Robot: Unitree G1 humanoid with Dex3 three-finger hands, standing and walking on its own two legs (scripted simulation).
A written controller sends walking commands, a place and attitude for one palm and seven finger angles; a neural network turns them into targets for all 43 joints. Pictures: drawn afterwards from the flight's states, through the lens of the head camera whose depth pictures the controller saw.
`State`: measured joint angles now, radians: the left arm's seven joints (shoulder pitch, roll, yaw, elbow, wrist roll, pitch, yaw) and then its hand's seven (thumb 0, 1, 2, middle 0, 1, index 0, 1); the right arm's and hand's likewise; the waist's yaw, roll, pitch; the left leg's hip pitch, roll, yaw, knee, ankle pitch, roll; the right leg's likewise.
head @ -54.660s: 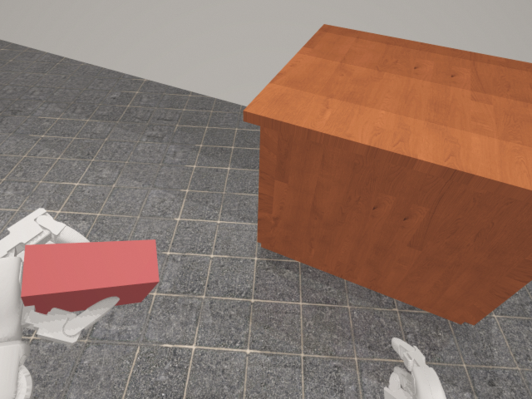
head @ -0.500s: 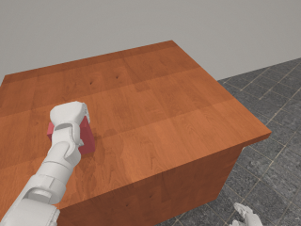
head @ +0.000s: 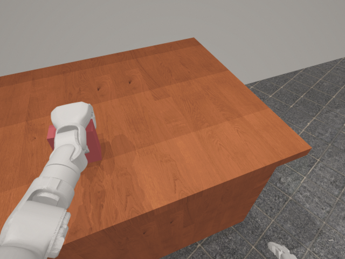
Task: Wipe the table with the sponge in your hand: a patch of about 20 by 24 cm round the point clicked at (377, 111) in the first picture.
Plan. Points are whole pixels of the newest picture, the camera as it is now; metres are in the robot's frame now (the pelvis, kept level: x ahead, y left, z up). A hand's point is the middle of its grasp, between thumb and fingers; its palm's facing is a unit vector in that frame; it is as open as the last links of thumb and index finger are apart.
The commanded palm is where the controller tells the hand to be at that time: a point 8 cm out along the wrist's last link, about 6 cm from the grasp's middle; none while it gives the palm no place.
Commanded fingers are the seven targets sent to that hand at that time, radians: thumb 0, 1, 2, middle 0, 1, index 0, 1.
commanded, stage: wipe forward along the middle lane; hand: left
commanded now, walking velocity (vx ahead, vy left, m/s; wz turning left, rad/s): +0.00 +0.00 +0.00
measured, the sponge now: (79, 149) +0.38 +0.29 +0.03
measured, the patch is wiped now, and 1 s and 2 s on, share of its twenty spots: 1.00 1.00 1.00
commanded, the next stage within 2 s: slide back across to the first lane in 0.24 s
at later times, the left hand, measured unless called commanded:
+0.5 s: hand (76, 120) +0.44 +0.29 +0.08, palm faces -0.07 -0.03 -1.00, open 9.3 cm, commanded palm +0.41 +0.29 +0.13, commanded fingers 0.00 0.10 1.30 -1.20 -1.60 -1.20 -1.60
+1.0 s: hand (51, 127) +0.41 +0.35 +0.09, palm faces -0.10 -0.03 -0.99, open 9.3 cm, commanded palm +0.39 +0.34 +0.13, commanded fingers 0.00 0.10 1.30 -1.20 -1.60 -1.20 -1.60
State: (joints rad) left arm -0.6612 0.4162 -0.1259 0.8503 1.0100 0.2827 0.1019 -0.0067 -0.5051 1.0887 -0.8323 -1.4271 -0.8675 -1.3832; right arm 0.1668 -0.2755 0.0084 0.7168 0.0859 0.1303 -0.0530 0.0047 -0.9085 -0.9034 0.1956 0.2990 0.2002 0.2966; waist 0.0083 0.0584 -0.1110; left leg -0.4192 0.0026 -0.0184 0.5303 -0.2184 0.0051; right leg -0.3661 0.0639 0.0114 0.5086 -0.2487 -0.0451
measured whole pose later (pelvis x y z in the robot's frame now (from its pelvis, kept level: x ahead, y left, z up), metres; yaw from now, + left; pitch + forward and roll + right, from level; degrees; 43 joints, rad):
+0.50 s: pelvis +0.01 +0.02 +0.00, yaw -1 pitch +9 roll -1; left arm -0.76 0.47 -0.06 0.98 1.02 0.24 0.13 -0.01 -0.50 1.09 -0.83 -1.43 -0.86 -1.39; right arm 0.23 -0.27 0.00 0.74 0.07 0.14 -0.04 0.00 -0.91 -0.90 0.20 0.30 0.20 0.30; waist -0.03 0.05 -0.12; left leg -0.47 0.00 0.00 0.55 -0.24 0.03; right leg -0.41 0.06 0.03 0.50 -0.25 -0.02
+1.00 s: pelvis +0.03 +0.02 +0.00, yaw +0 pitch +6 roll -1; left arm -0.59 0.55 -0.01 0.81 1.01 0.20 0.04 -0.01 -0.47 1.08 -0.79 -1.46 -0.82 -1.43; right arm 0.16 -0.28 0.00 0.69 0.08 0.14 -0.05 0.00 -0.91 -0.90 0.20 0.30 0.20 0.30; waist 0.01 0.04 -0.09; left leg -0.36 -0.01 -0.02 0.50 -0.25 0.03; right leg -0.29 0.05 0.02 0.44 -0.26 -0.03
